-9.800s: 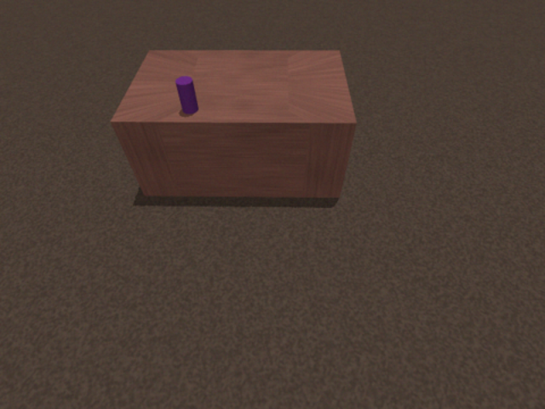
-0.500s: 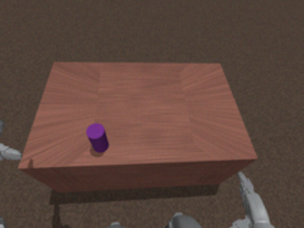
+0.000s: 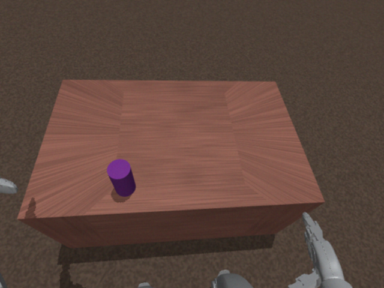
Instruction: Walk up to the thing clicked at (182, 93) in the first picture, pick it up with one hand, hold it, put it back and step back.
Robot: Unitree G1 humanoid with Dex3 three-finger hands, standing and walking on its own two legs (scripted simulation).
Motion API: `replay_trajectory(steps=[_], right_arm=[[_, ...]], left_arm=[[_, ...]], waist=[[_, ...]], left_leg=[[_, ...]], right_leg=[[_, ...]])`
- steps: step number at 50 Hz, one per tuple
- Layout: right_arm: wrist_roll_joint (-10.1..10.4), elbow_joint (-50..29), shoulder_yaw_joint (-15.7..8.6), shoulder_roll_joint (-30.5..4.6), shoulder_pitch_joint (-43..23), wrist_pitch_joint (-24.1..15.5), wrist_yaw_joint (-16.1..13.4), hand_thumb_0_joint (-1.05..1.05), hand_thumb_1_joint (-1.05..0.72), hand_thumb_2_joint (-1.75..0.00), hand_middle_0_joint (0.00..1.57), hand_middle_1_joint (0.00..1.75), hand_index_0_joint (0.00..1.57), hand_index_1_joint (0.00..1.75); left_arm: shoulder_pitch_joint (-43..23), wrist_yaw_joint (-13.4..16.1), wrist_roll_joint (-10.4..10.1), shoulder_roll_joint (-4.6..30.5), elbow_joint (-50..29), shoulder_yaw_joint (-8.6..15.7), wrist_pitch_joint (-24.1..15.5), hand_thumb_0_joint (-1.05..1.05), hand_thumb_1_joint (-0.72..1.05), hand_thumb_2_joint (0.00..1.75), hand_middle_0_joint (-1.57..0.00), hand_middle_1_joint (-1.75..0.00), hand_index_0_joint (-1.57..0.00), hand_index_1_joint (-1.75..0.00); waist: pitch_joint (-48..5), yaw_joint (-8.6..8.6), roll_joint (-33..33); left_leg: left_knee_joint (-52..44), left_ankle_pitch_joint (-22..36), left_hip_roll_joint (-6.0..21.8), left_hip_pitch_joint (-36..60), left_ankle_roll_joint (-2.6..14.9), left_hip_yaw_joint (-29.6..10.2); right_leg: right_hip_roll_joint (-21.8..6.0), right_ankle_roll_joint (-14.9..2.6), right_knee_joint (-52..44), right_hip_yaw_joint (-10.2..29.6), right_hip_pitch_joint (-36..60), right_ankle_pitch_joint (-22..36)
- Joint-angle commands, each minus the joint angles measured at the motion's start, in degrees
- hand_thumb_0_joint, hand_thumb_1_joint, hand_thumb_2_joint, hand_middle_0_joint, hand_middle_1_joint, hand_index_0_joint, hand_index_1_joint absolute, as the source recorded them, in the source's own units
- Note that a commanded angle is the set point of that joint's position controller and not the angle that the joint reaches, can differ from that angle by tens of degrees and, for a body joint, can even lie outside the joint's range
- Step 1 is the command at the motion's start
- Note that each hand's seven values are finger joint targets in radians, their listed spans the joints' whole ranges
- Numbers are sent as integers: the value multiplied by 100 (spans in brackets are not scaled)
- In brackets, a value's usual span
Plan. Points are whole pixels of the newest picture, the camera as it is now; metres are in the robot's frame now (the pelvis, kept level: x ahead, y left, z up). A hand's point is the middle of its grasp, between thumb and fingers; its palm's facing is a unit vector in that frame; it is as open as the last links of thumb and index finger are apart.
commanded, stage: go down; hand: left
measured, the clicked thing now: (122, 178) +0.46 +0.17 -0.21
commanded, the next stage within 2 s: approach in 0.08 s
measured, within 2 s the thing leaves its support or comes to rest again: neither
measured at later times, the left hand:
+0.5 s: hand (26, 157) +0.41 +0.32 +0.02, palm faces +0.14 -0.99 +0.04, open 17.5 cm
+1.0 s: hand (106, 188) +0.43 +0.21 -0.21, palm faces +0.04 -1.00 +0.06, open 17.7 cm
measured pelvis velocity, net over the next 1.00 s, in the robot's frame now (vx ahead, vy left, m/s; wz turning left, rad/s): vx -0.06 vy -0.01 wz -0.04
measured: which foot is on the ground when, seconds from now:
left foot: down 0.00-1.00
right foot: down 0.00-1.00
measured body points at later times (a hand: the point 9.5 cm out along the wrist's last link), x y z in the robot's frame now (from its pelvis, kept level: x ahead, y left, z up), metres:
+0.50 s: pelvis -0.02 +0.00 -0.03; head +0.09 +0.04 +0.40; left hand +0.39 +0.37 +0.02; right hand +0.14 -0.26 -0.05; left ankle -0.01 +0.11 -0.69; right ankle +0.01 -0.15 -0.69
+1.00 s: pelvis -0.06 -0.01 -0.15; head +0.14 +0.07 +0.25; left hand +0.42 +0.27 -0.21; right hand +0.11 -0.27 -0.08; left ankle -0.01 +0.11 -0.69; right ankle +0.01 -0.15 -0.69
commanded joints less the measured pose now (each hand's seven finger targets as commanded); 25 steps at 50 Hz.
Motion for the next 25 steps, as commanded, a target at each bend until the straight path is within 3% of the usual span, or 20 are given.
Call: replay_trajectory(steps=[1, 2, 3, 5, 7, 9, 11, 12, 14, 17, 19, 20, 22, 24, 25], right_arm=[[52, -988, -570, -1037, -11, -296, -64, 0, 53, -6, 5, 5, 5, 5], [31, -1038, -634, -1098, -3, -275, -69, 0, 53, -6, 5, 5, 5, 5], [26, -901, -488, -947, 79, -244, -55, 0, 53, -6, 5, 5, 5, 5], [31, -954, -484, -915, 44, -258, -38, 0, 54, -5, 5, 5, 5, 5], [15, -945, -648, -1098, -7, -277, -66, 0, 53, -6, 5, 5, 5, 5], [20, -878, -572, -1018, 51, -282, -36, 0, 53, -5, 5, 5, 5, 5], [14, -882, -567, -976, 39, -254, -39, 0, 55, -5, 5, 5, 5, 5], [7, -893, -465, -918, -56, -267, -19, 0, 55, -5, 5, 5, 5, 5], [-22, -750, -416, -841, -84, -304, 23, 0, 55, -5, 5, 5, 5, 5], [-42, -1055, -503, -1013, -233, -375, 40, 0, 56, -5, 5, 5, 5, 5], [-72, -1140, -476, -972, -194, -420, 56, 0, 56, -4, 5, 5, 5, 5], [-95, -1275, -584, -1088, -147, -453, 51, 0, 57, -4, 5, 5, 5, 5], [-115, -1444, -483, -995, -4, -471, 78, 0, 57, -4, 5, 5, 5, 5], [-150, -1486, -706, -1184, 128, -460, 76, 0, 56, -5, 5, 5, 5, 5], [-163, -1538, -657, -1142, 187, -469, 94, 0, 56, -5, 5, 5, 5, 5]], left_arm=[[-1925, -53, -159, 2145, -1328, 272, -331, 0, -57, 6, -6, -3, -5, -4], [-1833, -35, -123, 2215, -1195, 331, -320, 0, -57, 5, -6, -3, -6, -4], [-1643, -33, -105, 2212, -834, 373, -282, 0, -59, 5, -6, -3, -6, -4], [-2053, -52, -155, 2208, -1314, 356, -358, 0, -55, 6, -6, -3, -5, -4], [-2212, -80, -154, 2209, -1426, 308, -383, 0, -58, 5, -6, -3, -6, -4], [-2003, -67, -139, 2152, -1042, 299, -348, 0, -54, 10, -7, -5, -4, -8], [-2034, -66, -158, 2189, -900, 371, -402, 0, -55, 0, -7, -2, -6, -3], [-1910, -83, -186, 2002, -628, 303, -437, 0, -55, 0, -7, -2, -6, -3], [-2149, -183, -270, 1715, -583, 152, -628, 0, -57, 0, -7, -3, -6, -4], [-2211, -262, -412, 1631, -323, 224, -980, 0, -54, 0, -6, -2, -6, -3], [-2401, -329, -560, 1515, -335, 288, -1316, 0, -56, 0, -6, -3, -6, -3], [-2359, -336, -609, 1535, -267, 365, -1447, 0, -54, 0, -6, -3, -5, -3], [-2425, -341, -629, 1498, -309, 390, -1723, 0, -54, 1, -6, -3, -5, -3], [-2083, -325, -651, 1471, 104, 478, -1900, 0, -56, 0, -6, -3, -6, -4], [-2188, -322, -673, 1460, -21, 463, -2029, 0, -58, 1, -6, -4, -6, -4]], waist=[[-2127, 130, 1276], [-2221, 121, 1190], [-1923, 116, 1017], [-2090, 154, 1176], [-2221, 81, 1343], [-1877, 96, 1238], [-1861, 56, 1088], [-1641, 46, 882], [-1584, -27, 1015], [-1621, -204, 724], [-1891, -278, 828], [-1985, -359, 738], [-2143, -389, 725], [-1982, -511, 607], [-2073, -523, 704]], left_leg=[[-624, 2907, -135, 1608, -51, -190], [-593, 3074, -109, 1672, -57, -213], [-598, 2938, -124, 1442, -26, -202], [-583, 2796, -175, 1442, -21, -149], [-600, 2784, -140, 1659, -58, -183], [-653, 2635, -122, 1467, -68, -224], [-579, 2535, -129, 1285, -31, -213], [-585, 2372, -130, 1091, -22, -224], [-457, 2181, -139, 883, -22, -224], [-269, 1789, -104, 605, 2, -269], [-28, 1899, -95, 614, -24, -292], [106, 1908, -112, 553, -1, -264], [307, 1858, -159, 315, 13, -245], [494, 1615, -189, -26, 43, -233], [604, 1631, -203, -114, 38, -224]], right_leg=[[206, -323, -340, -2, 657, 1626], [215, -319, -331, -22, 694, 1728], [211, -304, -377, -7, 694, 1679], [181, -303, -361, 42, 748, 1692], [203, -308, -339, 14, 625, 1600], [224, -327, -343, -16, 488, 1428], [215, -314, -329, -1, 495, 1405], [234, -318, -305, -16, 427, 1306], [226, -319, -187, -17, 139, 1199], [255, -316, 8, -31, -152, 979], [261, -319, 191, -44, -390, 1049], [256, -307, 266, -17, -416, 1115], [241, -313, 436, 18, -467, 1176], [235, -308, 555, 59, -697, 1054], [232, -313, 657, 74, -741, 1103]])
